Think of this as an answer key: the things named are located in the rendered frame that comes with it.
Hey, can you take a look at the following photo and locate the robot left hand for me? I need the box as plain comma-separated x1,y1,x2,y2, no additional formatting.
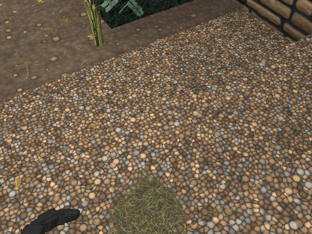
20,208,80,234

